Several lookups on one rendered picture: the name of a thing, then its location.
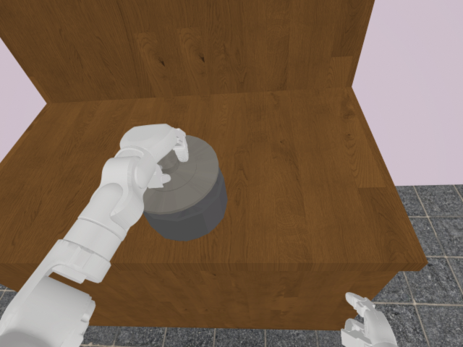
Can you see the left robot forearm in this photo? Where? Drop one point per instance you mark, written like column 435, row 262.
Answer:
column 86, row 250

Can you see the robot left hand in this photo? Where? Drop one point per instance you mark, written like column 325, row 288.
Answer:
column 158, row 140

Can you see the robot right hand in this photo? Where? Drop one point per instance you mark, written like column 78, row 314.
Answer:
column 375, row 329

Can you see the table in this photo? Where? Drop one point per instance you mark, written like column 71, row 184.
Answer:
column 312, row 211

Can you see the lid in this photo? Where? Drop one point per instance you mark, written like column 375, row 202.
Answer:
column 189, row 184

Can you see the left robot upper arm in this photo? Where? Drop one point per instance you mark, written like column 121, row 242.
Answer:
column 54, row 315

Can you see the knob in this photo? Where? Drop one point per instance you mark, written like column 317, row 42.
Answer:
column 170, row 163

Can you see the pot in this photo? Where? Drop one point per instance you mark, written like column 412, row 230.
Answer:
column 195, row 221

